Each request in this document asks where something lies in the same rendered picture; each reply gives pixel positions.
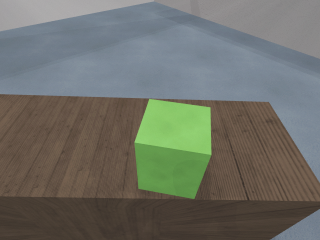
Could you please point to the pedestal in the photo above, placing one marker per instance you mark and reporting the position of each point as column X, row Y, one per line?
column 68, row 171

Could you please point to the carton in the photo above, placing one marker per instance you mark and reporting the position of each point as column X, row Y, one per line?
column 173, row 147

